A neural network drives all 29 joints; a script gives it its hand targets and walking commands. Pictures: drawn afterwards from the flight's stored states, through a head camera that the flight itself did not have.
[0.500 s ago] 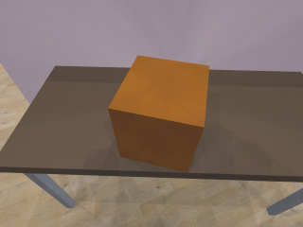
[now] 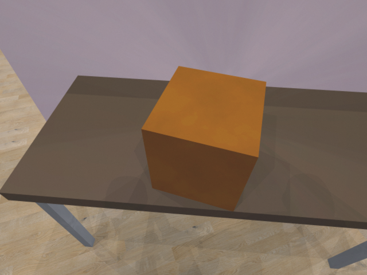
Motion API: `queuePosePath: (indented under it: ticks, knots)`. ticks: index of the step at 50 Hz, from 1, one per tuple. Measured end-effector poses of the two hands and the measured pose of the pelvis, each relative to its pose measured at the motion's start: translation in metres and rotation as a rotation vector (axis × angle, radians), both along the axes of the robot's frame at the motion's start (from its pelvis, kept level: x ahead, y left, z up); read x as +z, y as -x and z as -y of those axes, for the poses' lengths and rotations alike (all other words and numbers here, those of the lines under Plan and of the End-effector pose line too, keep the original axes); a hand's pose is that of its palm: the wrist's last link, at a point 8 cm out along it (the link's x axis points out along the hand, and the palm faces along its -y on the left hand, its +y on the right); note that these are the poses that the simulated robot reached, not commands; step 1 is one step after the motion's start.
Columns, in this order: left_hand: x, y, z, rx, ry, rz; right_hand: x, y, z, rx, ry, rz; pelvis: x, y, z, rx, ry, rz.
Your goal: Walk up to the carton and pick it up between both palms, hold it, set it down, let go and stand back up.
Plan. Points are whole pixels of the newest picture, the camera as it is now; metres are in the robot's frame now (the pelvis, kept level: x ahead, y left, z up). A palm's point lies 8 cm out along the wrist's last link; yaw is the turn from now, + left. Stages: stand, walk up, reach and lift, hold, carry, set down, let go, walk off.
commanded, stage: reach and lift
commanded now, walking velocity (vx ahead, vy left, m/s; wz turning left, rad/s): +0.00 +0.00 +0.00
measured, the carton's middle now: (205, 138) +0.45 -0.05 +0.01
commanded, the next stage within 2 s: none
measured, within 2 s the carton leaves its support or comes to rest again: neither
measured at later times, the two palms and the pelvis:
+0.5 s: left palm (95, 271) +0.15 +0.21 -0.10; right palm out of the picture +0.10 -0.26 -0.08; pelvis -0.02 -0.03 +0.00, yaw -7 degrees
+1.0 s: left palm (84, 255) +0.18 +0.23 -0.06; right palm out of the picture +0.13 -0.22 -0.06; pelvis -0.01 -0.01 +0.01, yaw -8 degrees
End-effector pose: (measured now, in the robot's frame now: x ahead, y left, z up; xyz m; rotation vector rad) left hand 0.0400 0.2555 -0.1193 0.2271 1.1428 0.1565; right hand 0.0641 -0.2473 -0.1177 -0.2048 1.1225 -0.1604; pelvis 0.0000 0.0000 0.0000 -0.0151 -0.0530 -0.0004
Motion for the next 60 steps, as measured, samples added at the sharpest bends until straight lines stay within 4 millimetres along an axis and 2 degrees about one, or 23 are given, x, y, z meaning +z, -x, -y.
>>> queuePosePath:
  ticks: [2,4,7,9,11,14,17,20,23,27,34,38,51,60]
  knots:
    - [-0.002,-0.001,0.000,0.009,0.002,-0.020,-0.002,-0.004,0.001,0.007,0.004,0.004,-0.001,0.000,0.001,-0.009,-0.002,-0.022]
    - [-0.010,-0.014,-0.003,0.001,-0.017,-0.080,-0.010,-0.019,0.004,-0.001,-0.004,0.028,-0.009,0.006,0.003,-0.039,-0.007,-0.053]
    - [-0.015,-0.055,-0.004,-0.029,-0.046,-0.080,-0.016,-0.050,0.004,0.012,-0.034,0.098,-0.020,0.018,0.007,-0.059,-0.008,-0.064]
    - [-0.007,-0.090,0.004,-0.049,-0.049,0.003,-0.011,-0.068,0.003,0.026,-0.053,0.168,-0.023,0.023,0.010,-0.061,-0.001,-0.051]
    - [0.009,-0.119,0.016,-0.074,-0.033,0.107,-0.001,-0.078,0.003,0.029,-0.063,0.235,-0.020,0.026,0.013,-0.063,0.007,-0.023]
    - [0.031,-0.141,0.035,-0.112,0.007,0.204,0.018,-0.075,0.004,0.020,-0.046,0.295,-0.009,0.024,0.019,-0.069,0.005,0.017]
    - [0.036,-0.141,0.046,-0.127,0.037,0.199,0.032,-0.062,0.010,-0.001,-0.009,0.306,0.000,0.021,0.024,-0.082,-0.008,0.039]
    - [0.030,-0.131,0.050,-0.113,0.054,0.157,0.037,-0.048,0.015,-0.026,0.018,0.297,0.003,0.020,0.028,-0.099,-0.016,0.051]
    - [0.024,-0.120,0.049,-0.091,0.063,0.133,0.039,-0.040,0.014,-0.041,0.022,0.290,0.004,0.022,0.031,-0.113,-0.021,0.056]
    - [0.023,-0.111,0.043,-0.074,0.061,0.154,0.039,-0.037,0.003,-0.048,0.000,0.302,0.004,0.026,0.034,-0.119,-0.026,0.052]
    - [0.034,-0.112,0.032,-0.092,0.070,0.236,0.040,-0.042,-0.022,-0.064,-0.044,0.367,0.005,0.026,0.033,-0.115,-0.025,0.044]
    - [0.043,-0.118,0.027,-0.110,0.079,0.290,0.043,-0.046,-0.030,-0.077,-0.050,0.411,0.006,0.024,0.028,-0.116,-0.021,0.044]
    - [0.056,-0.140,0.025,-0.159,0.150,0.427,0.061,-0.063,-0.030,-0.126,-0.022,0.526,0.008,0.013,0.009,-0.135,-0.007,0.053]
    - [0.065,-0.158,0.025,-0.187,0.193,0.527,0.072,-0.081,-0.040,-0.158,-0.036,0.601,0.009,0.003,-0.001,-0.144,0.002,0.056]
